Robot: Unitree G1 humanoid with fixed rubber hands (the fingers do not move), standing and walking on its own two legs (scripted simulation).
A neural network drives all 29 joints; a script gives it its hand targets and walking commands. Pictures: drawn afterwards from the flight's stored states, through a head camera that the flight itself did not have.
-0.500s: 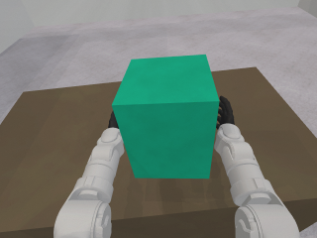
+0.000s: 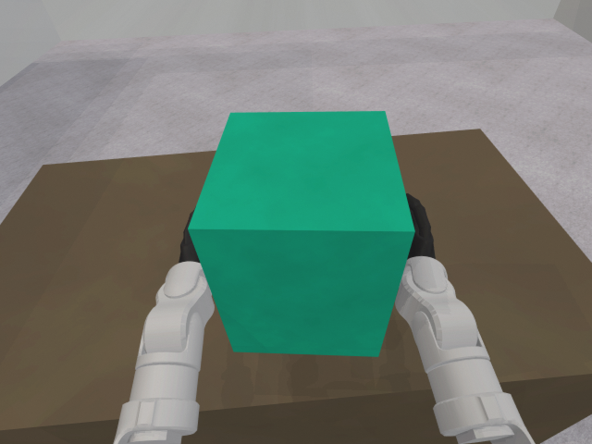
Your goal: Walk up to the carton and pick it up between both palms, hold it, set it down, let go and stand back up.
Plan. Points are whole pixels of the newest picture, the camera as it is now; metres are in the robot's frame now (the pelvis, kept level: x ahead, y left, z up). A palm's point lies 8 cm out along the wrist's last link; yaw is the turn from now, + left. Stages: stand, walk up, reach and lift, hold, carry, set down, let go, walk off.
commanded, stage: reach and lift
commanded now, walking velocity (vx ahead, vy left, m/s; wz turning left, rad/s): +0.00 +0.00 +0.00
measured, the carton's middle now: (305, 237) +0.37 -0.01 +0.12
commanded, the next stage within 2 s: hold in 0.74 s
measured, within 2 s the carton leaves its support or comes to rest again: neither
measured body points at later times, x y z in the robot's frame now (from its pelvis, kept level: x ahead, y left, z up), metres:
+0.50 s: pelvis +0.00 -0.01 +0.00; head -0.01 +0.00 +0.45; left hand +0.38 +0.13 +0.13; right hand +0.38 -0.16 +0.13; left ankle +0.03 +0.10 -0.74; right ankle +0.01 -0.12 -0.74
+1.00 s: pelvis -0.01 +0.00 +0.00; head -0.03 +0.01 +0.45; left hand +0.36 +0.14 +0.15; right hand +0.36 -0.15 +0.15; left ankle +0.03 +0.10 -0.74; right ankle +0.01 -0.12 -0.74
